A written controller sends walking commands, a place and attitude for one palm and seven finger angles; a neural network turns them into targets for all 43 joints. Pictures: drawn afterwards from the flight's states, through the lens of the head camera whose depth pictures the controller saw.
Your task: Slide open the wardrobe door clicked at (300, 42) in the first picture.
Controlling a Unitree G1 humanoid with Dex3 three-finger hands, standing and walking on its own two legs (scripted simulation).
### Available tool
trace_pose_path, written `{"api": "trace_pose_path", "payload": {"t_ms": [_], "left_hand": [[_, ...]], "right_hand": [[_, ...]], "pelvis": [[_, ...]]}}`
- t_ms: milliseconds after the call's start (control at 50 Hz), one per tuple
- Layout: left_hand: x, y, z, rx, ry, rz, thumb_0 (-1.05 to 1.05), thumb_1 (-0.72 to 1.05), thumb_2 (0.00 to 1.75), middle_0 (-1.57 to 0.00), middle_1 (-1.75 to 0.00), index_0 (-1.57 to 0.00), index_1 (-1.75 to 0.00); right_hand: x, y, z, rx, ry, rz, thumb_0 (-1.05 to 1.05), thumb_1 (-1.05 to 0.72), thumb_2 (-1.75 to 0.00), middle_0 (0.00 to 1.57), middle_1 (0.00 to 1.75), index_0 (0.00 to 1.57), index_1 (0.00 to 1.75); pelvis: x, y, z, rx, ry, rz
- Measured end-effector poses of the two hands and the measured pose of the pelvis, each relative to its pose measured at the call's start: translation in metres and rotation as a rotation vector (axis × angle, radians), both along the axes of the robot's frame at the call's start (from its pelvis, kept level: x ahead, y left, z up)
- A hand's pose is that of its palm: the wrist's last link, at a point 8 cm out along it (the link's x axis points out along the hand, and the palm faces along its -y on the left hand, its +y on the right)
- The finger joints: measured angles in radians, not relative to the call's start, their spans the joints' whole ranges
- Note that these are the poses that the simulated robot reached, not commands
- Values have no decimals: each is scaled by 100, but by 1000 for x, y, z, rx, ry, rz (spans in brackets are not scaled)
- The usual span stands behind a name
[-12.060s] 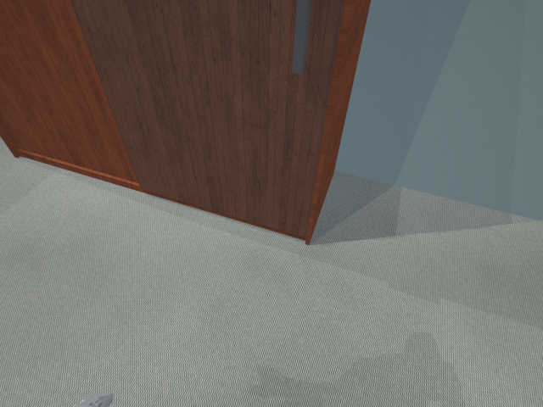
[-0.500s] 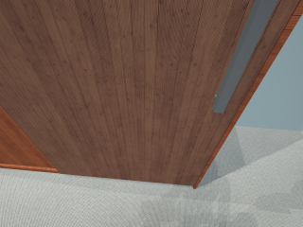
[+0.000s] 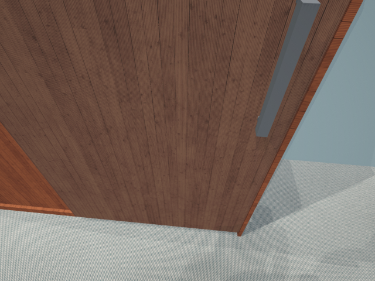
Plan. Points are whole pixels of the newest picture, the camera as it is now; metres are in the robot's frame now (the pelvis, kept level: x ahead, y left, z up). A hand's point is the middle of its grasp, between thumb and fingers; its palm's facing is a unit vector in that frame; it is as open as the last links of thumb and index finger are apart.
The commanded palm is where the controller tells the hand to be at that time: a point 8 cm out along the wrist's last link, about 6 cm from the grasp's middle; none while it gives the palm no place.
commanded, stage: come to a stop and stand still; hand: right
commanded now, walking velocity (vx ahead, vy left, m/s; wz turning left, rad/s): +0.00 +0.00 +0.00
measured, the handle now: (277, 76) +0.49 -0.16 +0.22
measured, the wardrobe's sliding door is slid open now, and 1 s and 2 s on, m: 0.00 0.00 0.00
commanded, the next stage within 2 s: look again from close up in 0.26 s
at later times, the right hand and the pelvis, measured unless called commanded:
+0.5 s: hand out of the picture -0.02 -0.16 -0.18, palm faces +0.04 +0.99 -0.15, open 7.4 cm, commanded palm none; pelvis +0.01 -0.01 +0.00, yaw +0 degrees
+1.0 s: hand out of the picture +0.00 -0.17 -0.17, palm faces +0.03 +0.99 -0.16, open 7.4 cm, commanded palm none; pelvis +0.01 -0.01 +0.00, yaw +1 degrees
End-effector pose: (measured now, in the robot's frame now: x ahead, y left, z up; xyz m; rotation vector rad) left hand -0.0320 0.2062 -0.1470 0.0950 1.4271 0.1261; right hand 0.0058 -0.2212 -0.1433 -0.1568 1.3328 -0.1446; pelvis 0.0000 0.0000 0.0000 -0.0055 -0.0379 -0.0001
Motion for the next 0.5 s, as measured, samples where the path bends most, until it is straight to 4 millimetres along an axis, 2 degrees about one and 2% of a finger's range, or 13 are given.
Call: {"api": "trace_pose_path", "payload": {"t_ms": [120,260,500], "left_hand": [[0,-2,2,8,7,-1,0,91,90,-20,-30,-20,-30],[14,-4,3,15,-16,-6,0,91,90,-20,-30,-20,-30],[26,-4,4,27,-30,-11,1,92,90,-20,-30,-20,-30]], "right_hand": [[-16,6,-3,26,42,-18,1,-91,-90,19,30,20,30],[-28,13,-5,49,76,-31,1,-91,-90,19,30,20,30],[-26,11,-5,52,83,-36,1,-91,-90,19,30,20,30]], "pelvis": [[0,-3,0,2,1,0],[1,-5,1,3,0,3],[6,-9,2,5,3,7]]}}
